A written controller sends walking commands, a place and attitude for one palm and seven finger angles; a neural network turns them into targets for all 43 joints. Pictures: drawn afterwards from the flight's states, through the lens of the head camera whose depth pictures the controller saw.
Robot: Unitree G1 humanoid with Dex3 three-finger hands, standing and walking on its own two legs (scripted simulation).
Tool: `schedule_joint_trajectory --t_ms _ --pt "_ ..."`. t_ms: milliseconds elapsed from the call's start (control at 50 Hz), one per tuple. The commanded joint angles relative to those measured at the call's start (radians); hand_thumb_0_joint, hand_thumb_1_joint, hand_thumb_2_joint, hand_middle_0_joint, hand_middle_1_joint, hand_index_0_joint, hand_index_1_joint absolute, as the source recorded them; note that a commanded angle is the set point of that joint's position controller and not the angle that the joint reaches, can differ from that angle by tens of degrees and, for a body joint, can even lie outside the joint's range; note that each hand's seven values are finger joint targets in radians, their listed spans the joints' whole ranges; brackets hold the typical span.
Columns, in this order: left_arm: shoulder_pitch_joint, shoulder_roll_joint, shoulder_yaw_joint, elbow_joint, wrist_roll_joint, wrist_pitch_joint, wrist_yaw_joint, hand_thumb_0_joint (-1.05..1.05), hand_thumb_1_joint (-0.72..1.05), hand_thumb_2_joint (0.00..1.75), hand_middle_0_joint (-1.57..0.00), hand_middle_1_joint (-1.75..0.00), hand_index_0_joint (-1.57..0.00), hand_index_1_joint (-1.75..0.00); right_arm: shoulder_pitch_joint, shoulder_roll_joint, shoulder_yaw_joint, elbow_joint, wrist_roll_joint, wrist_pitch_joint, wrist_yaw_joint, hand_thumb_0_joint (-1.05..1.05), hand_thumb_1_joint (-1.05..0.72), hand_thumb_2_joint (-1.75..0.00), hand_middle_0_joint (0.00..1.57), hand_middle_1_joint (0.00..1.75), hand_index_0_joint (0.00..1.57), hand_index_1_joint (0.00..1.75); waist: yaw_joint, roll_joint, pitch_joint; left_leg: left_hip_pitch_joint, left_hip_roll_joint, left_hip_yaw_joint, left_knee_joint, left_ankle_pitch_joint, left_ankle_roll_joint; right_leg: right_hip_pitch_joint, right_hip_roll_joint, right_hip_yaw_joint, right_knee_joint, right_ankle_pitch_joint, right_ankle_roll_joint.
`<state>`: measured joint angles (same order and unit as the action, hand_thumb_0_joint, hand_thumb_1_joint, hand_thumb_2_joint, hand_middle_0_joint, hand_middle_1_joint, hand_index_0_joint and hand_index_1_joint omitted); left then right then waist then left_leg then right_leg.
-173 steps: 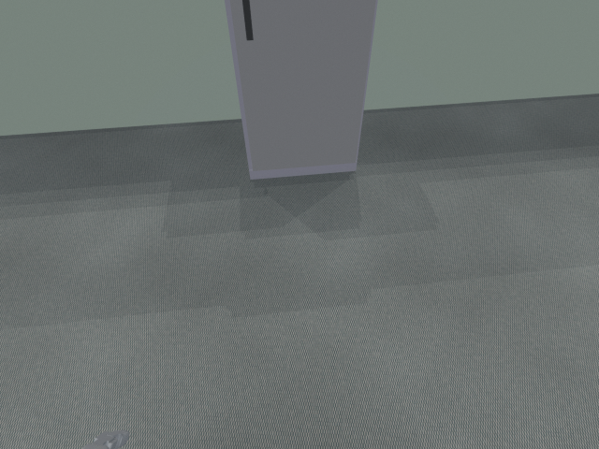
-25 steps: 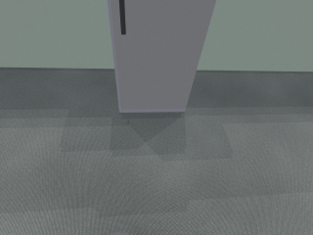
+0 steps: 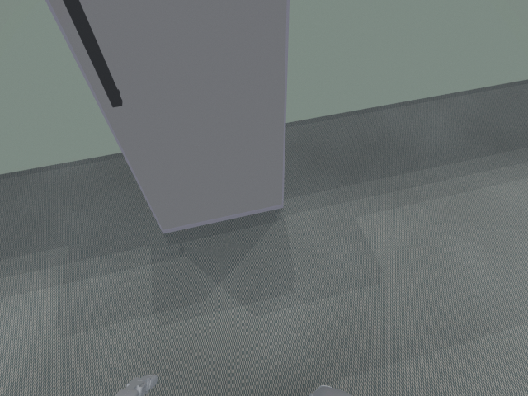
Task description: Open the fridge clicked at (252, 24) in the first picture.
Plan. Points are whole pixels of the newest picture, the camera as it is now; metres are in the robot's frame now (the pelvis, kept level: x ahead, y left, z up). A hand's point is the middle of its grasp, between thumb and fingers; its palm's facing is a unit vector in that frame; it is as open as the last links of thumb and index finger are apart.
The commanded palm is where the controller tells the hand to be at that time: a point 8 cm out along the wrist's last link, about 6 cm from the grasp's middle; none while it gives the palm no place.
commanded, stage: turn to face it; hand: left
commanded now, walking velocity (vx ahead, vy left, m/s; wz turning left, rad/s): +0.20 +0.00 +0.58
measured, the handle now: (75, 2) +0.81 +0.41 +0.23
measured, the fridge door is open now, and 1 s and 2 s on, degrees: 0 0 0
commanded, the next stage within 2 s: take the last steps up to it in 0.38 s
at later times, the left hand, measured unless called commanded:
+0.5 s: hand out of the picture +0.08 +0.20 -0.18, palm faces +0.23 -0.97 -0.12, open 7.3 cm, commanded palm none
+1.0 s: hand out of the picture +0.15 +0.19 -0.14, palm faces +0.30 -0.93 -0.22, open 7.3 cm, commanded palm none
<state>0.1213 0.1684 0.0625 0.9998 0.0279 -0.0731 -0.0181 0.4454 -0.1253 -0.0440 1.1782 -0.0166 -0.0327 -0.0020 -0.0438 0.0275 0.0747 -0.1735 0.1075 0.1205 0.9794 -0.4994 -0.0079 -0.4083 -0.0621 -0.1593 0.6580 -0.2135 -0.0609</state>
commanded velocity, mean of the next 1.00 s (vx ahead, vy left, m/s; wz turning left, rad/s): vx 0.17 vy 0.02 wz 0.19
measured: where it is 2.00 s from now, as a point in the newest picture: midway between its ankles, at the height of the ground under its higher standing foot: (233, 345)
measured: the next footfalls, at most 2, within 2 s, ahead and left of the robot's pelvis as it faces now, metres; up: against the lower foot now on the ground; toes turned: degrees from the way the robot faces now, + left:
left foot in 0.38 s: +0.22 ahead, +0.13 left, +0.00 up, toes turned +16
right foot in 0.88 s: +0.23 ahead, -0.08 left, +0.00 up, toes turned +6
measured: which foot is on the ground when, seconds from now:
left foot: up 0.00-0.36, down 0.38-0.90, up 0.92-1.00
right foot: down 0.00-0.40, up 0.42-0.86, down 0.88-1.00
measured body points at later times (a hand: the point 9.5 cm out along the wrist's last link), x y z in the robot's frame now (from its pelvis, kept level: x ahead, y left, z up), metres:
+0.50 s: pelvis +0.13 +0.04 +0.01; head +0.15 +0.08 +0.46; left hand +0.07 +0.25 -0.17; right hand +0.26 -0.18 -0.12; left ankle +0.18 +0.12 -0.72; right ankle +0.09 -0.11 -0.66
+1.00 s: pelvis +0.19 +0.02 +0.02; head +0.18 -0.01 +0.47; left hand +0.13 +0.24 -0.12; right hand +0.22 -0.21 -0.15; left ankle +0.18 +0.13 -0.67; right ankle +0.19 -0.09 -0.72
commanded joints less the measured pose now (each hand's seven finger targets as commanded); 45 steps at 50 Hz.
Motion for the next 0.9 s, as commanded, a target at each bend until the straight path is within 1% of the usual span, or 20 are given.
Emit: schedule_joint_trajectory --t_ms 0,40,120,180,280,320,340,360,380,400,420,480,520,600,740,780,820,840,860,880 --pt "0.198 0.148 0.021 0.028 -0.010 0.007 0.030 0.00 0.90 0.90 -0.20 -0.30 -0.20 -0.30 -0.073 -0.068 -0.019 -0.102 0.001 -0.018 -0.006 0.00 -0.90 -0.90 0.20 0.30 0.20 0.30 0.079 -0.122 -0.041 -0.397 0.049 -0.124 0.337 0.158 0.026 0.236 -0.335 0.358 -0.433 -0.018 -0.074" --pt "0.161 0.088 0.000 0.027 -0.006 -0.002 0.035 0.00 0.90 0.90 -0.20 -0.30 -0.20 -0.30 -0.026 -0.032 -0.013 -0.081 -0.006 0.002 -0.005 0.00 -0.90 -0.90 0.20 0.30 0.20 0.30 0.032 -0.097 -0.020 -0.343 0.048 -0.110 0.257 0.215 0.009 0.153 -0.279 0.189 -0.441 0.143 -0.038" --pt "0.186 0.054 -0.013 0.038 -0.001 -0.010 0.043 0.00 0.90 0.90 -0.20 -0.30 -0.20 -0.30 -0.016 -0.008 -0.011 -0.087 -0.006 0.027 -0.002 0.00 -0.90 -0.90 0.20 0.30 0.20 0.30 0.005 -0.131 -0.026 -0.329 0.032 -0.073 0.092 0.243 -0.019 0.160 -0.244 0.044 -0.410 0.423 -0.043" --pt "0.188 0.082 -0.015 0.032 -0.005 0.001 0.043 0.00 0.90 0.90 -0.20 -0.30 -0.20 -0.30 -0.099 -0.020 -0.003 -0.123 -0.002 0.031 0.005 0.00 -0.90 -0.90 0.20 0.30 0.20 0.30 0.021 -0.153 -0.029 -0.317 0.022 -0.034 -0.062 0.267 -0.028 0.205 -0.233 0.001 -0.385 0.488 -0.047" --pt "0.230 0.115 -0.006 0.050 -0.003 0.027 0.049 0.00 0.90 0.90 -0.20 -0.30 -0.20 -0.30 -0.218 -0.045 0.005 -0.171 -0.001 0.023 0.009 0.00 -0.90 -0.90 0.20 0.30 0.20 0.30 0.062 -0.175 -0.023 -0.230 -0.015 0.003 -0.283 0.259 -0.015 0.268 -0.251 0.011 -0.301 0.498 -0.041" --pt "0.214 0.120 -0.002 0.052 -0.006 0.040 0.053 0.00 0.90 0.90 -0.20 -0.30 -0.20 -0.30 -0.164 -0.076 -0.001 -0.161 -0.002 0.021 0.006 0.00 -0.90 -0.90 0.20 0.30 0.20 0.30 0.028 -0.130 -0.047 -0.094 -0.020 -0.003 -0.407 0.362 -0.006 0.236 -0.239 -0.010 -0.199 0.415 -0.011" --pt "0.223 0.112 -0.003 0.045 -0.012 0.047 0.053 0.00 0.90 0.90 -0.20 -0.30 -0.20 -0.30 -0.096 -0.125 -0.011 -0.147 -0.006 0.016 0.004 0.00 -0.90 -0.90 0.20 0.30 0.20 0.30 0.002 -0.006 -0.102 0.040 0.007 -0.047 -0.478 0.590 0.013 0.188 -0.191 -0.043 -0.060 0.306 0.032" --pt "0.257 0.073 -0.006 0.029 -0.025 0.052 0.053 0.00 0.90 0.90 -0.20 -0.30 -0.20 -0.30 -0.043 -0.217 -0.028 -0.153 -0.013 0.009 -0.005 0.00 -0.90 -0.90 0.20 0.30 0.20 0.30 -0.006 0.222 -0.170 0.172 0.200 -0.286 -0.531 0.931 0.109 0.056 -0.077 -0.074 0.120 -0.030 0.098" --pt "0.258 0.060 -0.015 0.013 -0.028 0.059 0.055 0.00 0.90 0.90 -0.20 -0.30 -0.20 -0.30 -0.030 -0.260 -0.028 -0.147 -0.002 0.016 -0.015 0.00 -0.90 -0.90 0.20 0.30 0.20 0.30 -0.003 0.323 -0.197 0.161 0.323 -0.404 -0.602 1.078 0.217 0.019 -0.012 -0.002 0.319 -0.473 0.118" --pt "0.235 0.074 -0.016 0.014 -0.020 0.068 0.059 0.00 0.90 0.90 -0.20 -0.30 -0.20 -0.30 -0.085 -0.243 -0.022 -0.152 -0.001 0.022 -0.025 0.00 -0.90 -0.90 0.20 0.30 0.20 0.30 0.011 0.234 -0.177 0.111 0.304 -0.376 -0.630 0.908 0.235 0.009 -0.030 0.080 0.384 -0.466 0.105" --pt "0.207 0.062 -0.015 0.024 -0.015 0.075 0.057 0.00 0.90 0.90 -0.20 -0.30 -0.20 -0.30 -0.152 -0.215 -0.017 -0.168 0.000 0.017 -0.032 0.00 -0.90 -0.90 0.20 0.30 0.20 0.30 0.026 0.246 -0.132 0.045 0.260 -0.356 -0.662 0.785 0.209 -0.020 -0.055 0.102 0.406 -0.403 0.107" --pt "0.204 0.060 -0.008 0.046 -0.007 0.081 0.044 0.00 0.90 0.90 -0.20 -0.30 -0.20 -0.30 -0.213 -0.183 -0.008 -0.189 0.000 0.013 -0.032 0.00 -0.90 -0.90 0.20 0.30 0.20 0.30 0.041 0.110 -0.097 -0.013 0.183 -0.273 -0.697 0.588 0.164 -0.020 -0.055 0.124 0.420 -0.252 0.111" --pt "0.227 0.053 -0.007 0.057 -0.003 0.079 0.036 0.00 0.90 0.90 -0.20 -0.30 -0.20 -0.30 -0.202 -0.187 -0.013 -0.192 0.004 0.006 -0.029 0.00 -0.90 -0.90 0.20 0.30 0.20 0.30 0.043 0.070 -0.133 0.006 0.157 -0.259 -0.733 0.424 0.161 -0.023 -0.048 0.113 0.409 -0.208 0.111" --pt "0.206 0.046 -0.005 0.037 0.007 0.083 0.030 0.00 0.90 0.90 -0.20 -0.30 -0.20 -0.30 -0.167 -0.179 -0.026 -0.188 -0.002 0.006 -0.023 0.00 -0.90 -0.90 0.20 0.30 0.20 0.30 0.027 0.082 -0.084 -0.017 0.143 -0.297 -0.804 0.120 0.166 -0.062 -0.046 0.100 0.345 -0.180 0.109" --pt "0.152 0.041 -0.015 -0.010 0.006 0.070 0.020 0.00 0.90 0.90 -0.20 -0.30 -0.20 -0.30 -0.127 -0.196 -0.039 -0.168 -0.010 0.006 -0.018 0.00 -0.90 -0.90 0.20 0.30 0.20 0.30 0.017 0.102 -0.051 -0.037 0.142 -0.349 -0.815 -0.023 0.195 0.015 -0.025 0.075 0.066 -0.227 0.089" --pt "0.189 0.039 -0.014 0.002 0.003 0.068 0.020 0.00 0.90 0.90 -0.20 -0.30 -0.20 -0.30 -0.134 -0.193 -0.040 -0.163 -0.010 0.009 -0.015 0.00 -0.90 -0.90 0.20 0.30 0.20 0.30 0.036 0.096 -0.043 -0.106 0.121 -0.344 -0.807 -0.064 0.179 0.117 0.004 0.061 -0.015 -0.209 0.079" --pt "0.293 0.046 -0.009 0.035 0.003 0.062 0.020 0.00 0.90 0.90 -0.20 -0.30 -0.20 -0.30 -0.166 -0.189 -0.040 -0.163 -0.005 0.015 -0.013 0.00 -0.90 -0.90 0.20 0.30 0.20 0.30 0.089 0.058 -0.040 -0.228 0.077 -0.294 -0.744 -0.121 0.143 0.305 0.024 0.039 -0.172 -0.119 0.072" --pt "0.356 0.069 -0.001 0.057 0.008 0.056 0.024 0.00 0.90 0.90 -0.20 -0.30 -0.20 -0.30 -0.180 -0.161 -0.036 -0.166 -0.002 0.016 -0.010 0.00 -0.90 -0.90 0.20 0.30 0.20 0.30 0.119 -0.026 -0.027 -0.326 0.014 -0.236 -0.634 -0.129 0.105 0.415 -0.010 0.087 -0.276 -0.155 0.060" --pt "0.402 0.133 0.013 0.063 0.020 0.048 0.035 0.00 0.90 0.90 -0.20 -0.30 -0.20 -0.30 -0.185 -0.096 -0.025 -0.184 0.009 0.015 -0.005 0.00 -0.90 -0.90 0.20 0.30 0.20 0.30 0.138 -0.251 -0.001 -0.507 -0.092 -0.119 -0.377 -0.089 0.054 0.486 -0.205 0.353 -0.435 -0.411 -0.003" --pt "0.423 0.200 0.023 0.055 0.010 0.048 0.045 0.00 0.90 0.90 -0.20 -0.30 -0.20 -0.30 -0.243 -0.101 -0.024 -0.232 -0.004 0.016 0.004 0.00 -0.90 -0.90 0.20 0.30 0.20 0.30 0.160 -0.368 0.066 -0.601 -0.124 -0.059 -0.161 -0.032 0.029 0.391 -0.400 0.636 -0.616 -0.658 -0.095"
